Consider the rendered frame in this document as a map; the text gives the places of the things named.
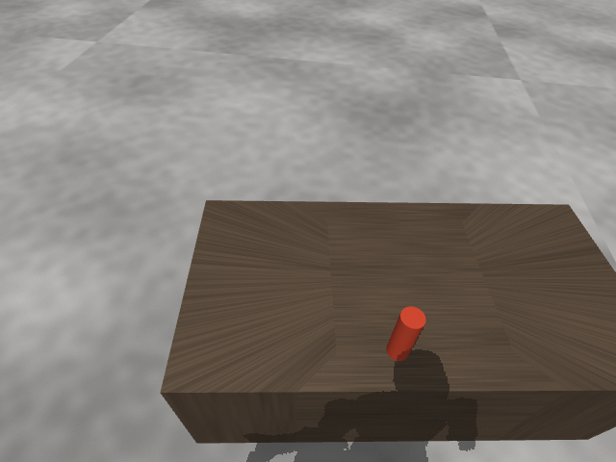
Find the can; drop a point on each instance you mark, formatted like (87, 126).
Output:
(410, 323)

